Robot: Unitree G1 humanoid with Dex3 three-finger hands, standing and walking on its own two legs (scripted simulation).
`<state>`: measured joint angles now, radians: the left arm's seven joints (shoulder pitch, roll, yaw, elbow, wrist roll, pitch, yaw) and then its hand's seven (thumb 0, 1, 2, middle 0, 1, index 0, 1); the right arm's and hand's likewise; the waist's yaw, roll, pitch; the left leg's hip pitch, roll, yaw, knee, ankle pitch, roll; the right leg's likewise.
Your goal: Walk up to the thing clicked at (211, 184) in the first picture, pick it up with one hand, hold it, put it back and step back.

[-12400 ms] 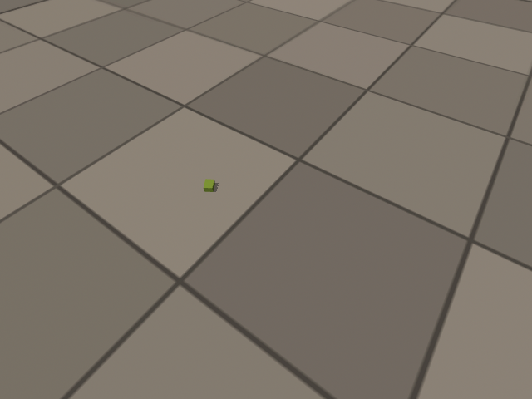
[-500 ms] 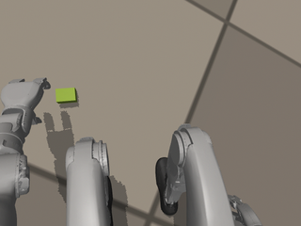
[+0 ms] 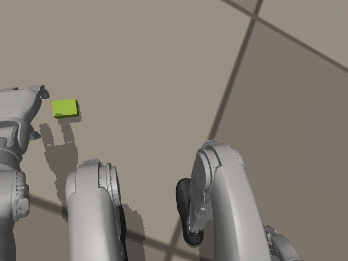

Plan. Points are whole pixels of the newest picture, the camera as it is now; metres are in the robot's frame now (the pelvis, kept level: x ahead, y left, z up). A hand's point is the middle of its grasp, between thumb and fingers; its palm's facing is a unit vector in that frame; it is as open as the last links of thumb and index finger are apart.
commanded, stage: approach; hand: left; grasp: from above
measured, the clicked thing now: (65, 108) +0.49 +0.25 -0.31
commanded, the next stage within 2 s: close in in 0.76 s
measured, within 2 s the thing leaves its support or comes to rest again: neither
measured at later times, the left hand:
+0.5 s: hand (73, 81) +0.53 +0.20 -0.20, palm faces -0.37 -0.04 -0.93, open 12.0 cm
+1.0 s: hand (44, 117) +0.44 +0.26 -0.20, palm faces -0.44 -0.08 -0.89, open 13.0 cm
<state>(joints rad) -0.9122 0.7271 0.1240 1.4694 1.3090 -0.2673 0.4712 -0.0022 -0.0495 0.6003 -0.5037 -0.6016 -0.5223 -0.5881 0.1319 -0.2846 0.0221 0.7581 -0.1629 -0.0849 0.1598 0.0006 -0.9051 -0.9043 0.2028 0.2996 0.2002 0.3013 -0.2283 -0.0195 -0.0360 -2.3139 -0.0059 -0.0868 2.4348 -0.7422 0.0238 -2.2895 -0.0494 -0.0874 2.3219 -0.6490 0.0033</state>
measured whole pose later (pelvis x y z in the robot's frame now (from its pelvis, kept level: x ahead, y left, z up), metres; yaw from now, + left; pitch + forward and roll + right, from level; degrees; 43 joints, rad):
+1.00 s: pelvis -0.01 +0.00 -0.01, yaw -1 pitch +33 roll -9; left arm -0.94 0.70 -0.02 1.41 1.27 -0.31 0.45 0.00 -0.31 0.77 -0.20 -0.94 -0.26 -0.88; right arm 0.11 -0.31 0.05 0.76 -0.17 -0.08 0.16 0.00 -0.90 -0.89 0.20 0.30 0.20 0.30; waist -0.22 -0.06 -0.03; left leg -2.33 -0.02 -0.11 2.47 -0.72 0.03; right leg -2.28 -0.05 -0.10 2.33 -0.63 0.01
